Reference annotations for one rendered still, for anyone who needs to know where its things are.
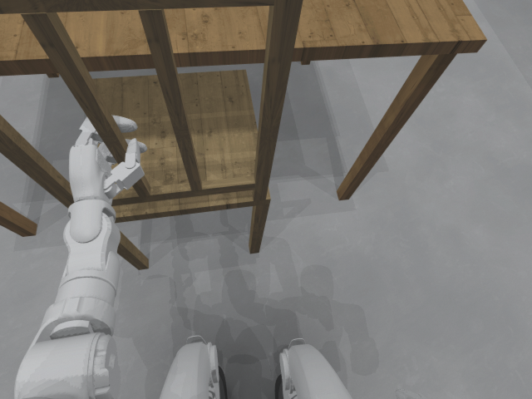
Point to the table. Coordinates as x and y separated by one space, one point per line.
436 30

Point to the robot left forearm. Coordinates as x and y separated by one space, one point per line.
87 291

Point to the chair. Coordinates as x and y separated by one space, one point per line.
204 150

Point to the right robot thigh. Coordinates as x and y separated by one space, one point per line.
305 370

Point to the robot left upper arm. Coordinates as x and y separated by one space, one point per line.
78 367

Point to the robot left hand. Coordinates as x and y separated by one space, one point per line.
89 165

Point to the robot thigh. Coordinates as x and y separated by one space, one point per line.
305 370
193 370

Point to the left robot thigh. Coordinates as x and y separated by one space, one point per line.
193 370

